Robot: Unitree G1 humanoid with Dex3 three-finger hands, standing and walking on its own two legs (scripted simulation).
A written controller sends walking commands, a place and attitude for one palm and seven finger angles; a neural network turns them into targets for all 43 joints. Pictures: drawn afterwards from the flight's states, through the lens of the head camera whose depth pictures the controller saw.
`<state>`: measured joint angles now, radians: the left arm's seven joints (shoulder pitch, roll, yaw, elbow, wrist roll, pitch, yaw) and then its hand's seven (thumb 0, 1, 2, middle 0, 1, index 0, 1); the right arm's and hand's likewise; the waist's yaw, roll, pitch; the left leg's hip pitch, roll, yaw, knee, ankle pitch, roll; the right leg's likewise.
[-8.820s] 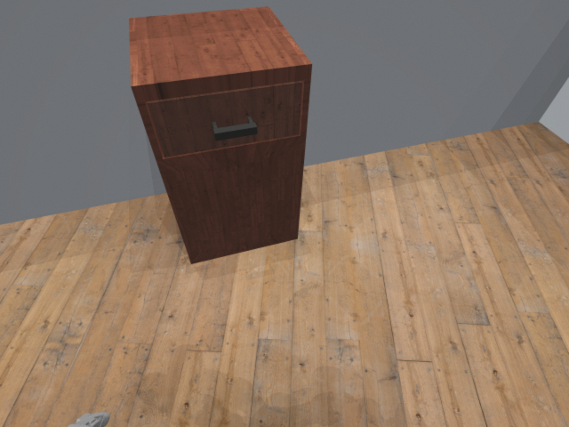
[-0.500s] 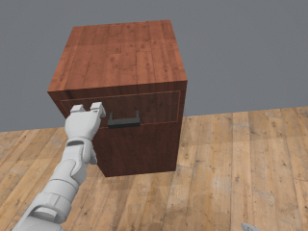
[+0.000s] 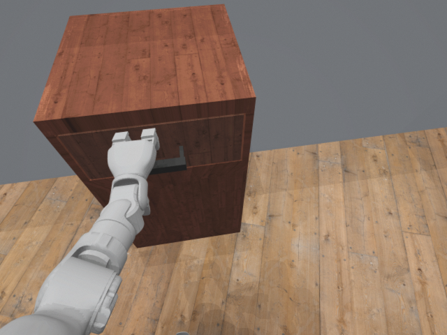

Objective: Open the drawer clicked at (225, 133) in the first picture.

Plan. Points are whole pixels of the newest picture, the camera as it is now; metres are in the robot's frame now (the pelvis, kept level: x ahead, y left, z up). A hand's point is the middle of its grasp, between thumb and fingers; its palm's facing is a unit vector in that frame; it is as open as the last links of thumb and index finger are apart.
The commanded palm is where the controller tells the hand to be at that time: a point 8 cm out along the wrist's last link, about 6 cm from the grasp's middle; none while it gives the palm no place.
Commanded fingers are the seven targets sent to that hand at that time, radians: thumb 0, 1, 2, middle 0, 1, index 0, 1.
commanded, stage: move the hooked fingers above the handle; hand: left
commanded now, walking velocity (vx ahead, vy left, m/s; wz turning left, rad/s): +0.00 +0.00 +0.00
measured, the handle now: (161, 159) +0.53 +0.14 -0.08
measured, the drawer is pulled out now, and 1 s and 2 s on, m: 0.00 0.00 0.00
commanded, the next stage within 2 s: lower the fingers behind the handle in 0.92 s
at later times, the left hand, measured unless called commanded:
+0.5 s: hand (147, 166) +0.47 +0.16 -0.03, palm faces -0.04 -0.05 -1.00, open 13.8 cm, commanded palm +0.45 +0.16 +0.03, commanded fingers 0.00 -0.50 0.30 -0.30 -1.20 -0.30 -1.20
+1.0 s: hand (151, 165) +0.47 +0.15 -0.02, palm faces -0.04 -0.04 -1.00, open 13.9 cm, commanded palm +0.45 +0.15 +0.03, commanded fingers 0.00 -0.50 0.30 -0.30 -1.20 -0.30 -1.20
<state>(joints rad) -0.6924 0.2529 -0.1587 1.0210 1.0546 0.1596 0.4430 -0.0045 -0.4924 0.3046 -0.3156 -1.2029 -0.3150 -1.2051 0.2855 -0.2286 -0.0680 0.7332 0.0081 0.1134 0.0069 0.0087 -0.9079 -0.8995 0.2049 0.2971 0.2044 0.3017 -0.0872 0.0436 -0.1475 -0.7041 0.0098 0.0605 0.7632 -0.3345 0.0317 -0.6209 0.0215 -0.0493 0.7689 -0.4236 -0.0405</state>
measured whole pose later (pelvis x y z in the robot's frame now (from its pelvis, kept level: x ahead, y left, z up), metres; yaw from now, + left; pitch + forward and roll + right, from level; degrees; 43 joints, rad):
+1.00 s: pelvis +0.00 +0.01 -0.02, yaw -2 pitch +20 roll -1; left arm -0.84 0.23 -0.13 1.16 1.05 0.24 0.50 0.00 -0.49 0.30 -0.32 -1.20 -0.31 -1.21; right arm 0.31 -0.22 -0.05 0.71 -0.01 0.11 0.02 0.01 -0.91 -0.90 0.21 0.30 0.20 0.30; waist -0.14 0.05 -0.17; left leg -0.85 0.02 0.07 0.87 -0.38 0.05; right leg -0.76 0.03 -0.03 0.85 -0.45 -0.02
